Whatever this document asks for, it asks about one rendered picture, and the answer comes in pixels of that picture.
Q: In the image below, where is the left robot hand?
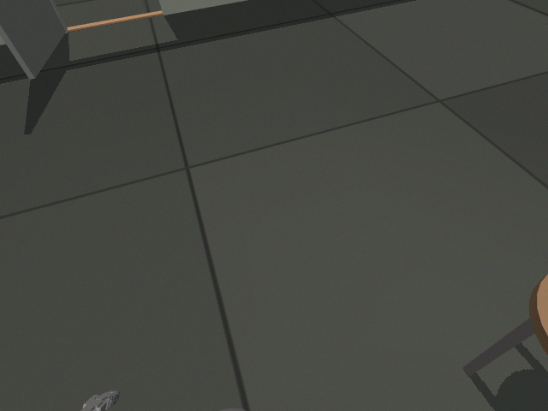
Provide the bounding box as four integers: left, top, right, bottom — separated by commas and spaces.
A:
81, 390, 120, 411

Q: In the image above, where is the stool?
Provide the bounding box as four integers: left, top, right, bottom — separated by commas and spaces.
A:
462, 274, 548, 376

